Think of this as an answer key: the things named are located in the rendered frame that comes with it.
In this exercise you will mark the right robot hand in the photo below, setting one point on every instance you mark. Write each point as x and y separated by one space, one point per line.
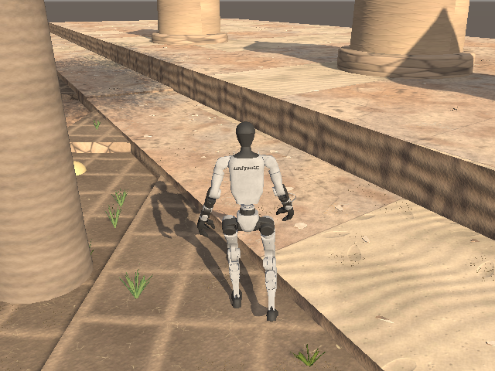
283 210

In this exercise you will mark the right robot foot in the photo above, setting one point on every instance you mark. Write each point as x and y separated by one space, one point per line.
272 315

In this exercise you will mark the humanoid robot torso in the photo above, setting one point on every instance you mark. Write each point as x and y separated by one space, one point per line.
246 185

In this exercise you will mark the left robot forearm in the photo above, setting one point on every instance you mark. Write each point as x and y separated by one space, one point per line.
207 207

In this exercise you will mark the robot right upper arm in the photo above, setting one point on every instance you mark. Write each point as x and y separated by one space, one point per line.
276 177

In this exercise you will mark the robot left upper arm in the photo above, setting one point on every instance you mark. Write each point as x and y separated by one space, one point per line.
217 178

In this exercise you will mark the right robot forearm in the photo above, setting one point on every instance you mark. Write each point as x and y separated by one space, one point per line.
285 200

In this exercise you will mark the left robot hand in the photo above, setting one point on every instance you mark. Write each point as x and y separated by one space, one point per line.
201 224

